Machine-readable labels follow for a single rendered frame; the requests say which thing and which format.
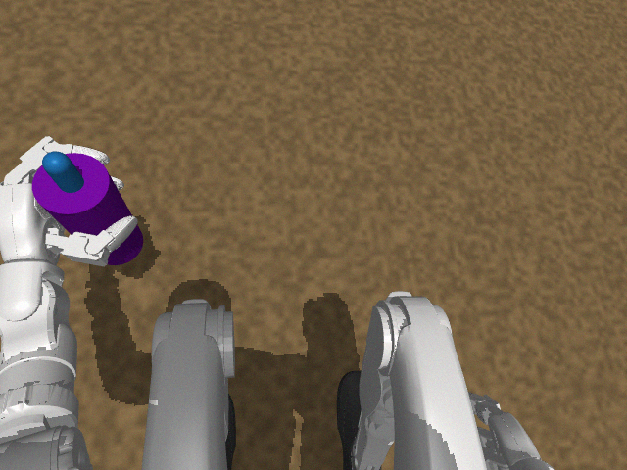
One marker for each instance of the left robot arm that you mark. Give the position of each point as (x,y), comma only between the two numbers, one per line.
(38,407)

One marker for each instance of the right robot hand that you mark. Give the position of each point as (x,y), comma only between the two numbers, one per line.
(506,442)

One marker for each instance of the right robot foot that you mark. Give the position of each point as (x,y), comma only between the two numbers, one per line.
(348,415)

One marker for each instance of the left robot hand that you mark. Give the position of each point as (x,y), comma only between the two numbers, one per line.
(28,231)

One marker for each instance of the bottle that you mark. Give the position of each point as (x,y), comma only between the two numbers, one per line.
(80,194)

